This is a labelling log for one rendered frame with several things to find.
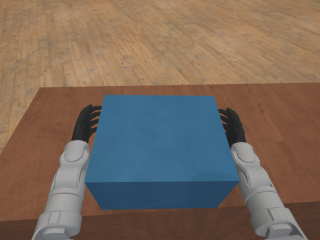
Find right robot hand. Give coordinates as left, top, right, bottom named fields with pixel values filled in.
left=218, top=108, right=247, bottom=148

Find pedestal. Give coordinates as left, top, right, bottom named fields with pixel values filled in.
left=0, top=82, right=320, bottom=240

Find left robot forearm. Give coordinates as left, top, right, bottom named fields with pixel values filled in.
left=31, top=140, right=90, bottom=240

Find carton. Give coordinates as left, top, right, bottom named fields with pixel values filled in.
left=84, top=95, right=240, bottom=210

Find left robot hand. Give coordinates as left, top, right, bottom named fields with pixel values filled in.
left=71, top=104, right=102, bottom=144

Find right robot forearm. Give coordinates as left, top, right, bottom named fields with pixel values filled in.
left=230, top=142, right=308, bottom=240

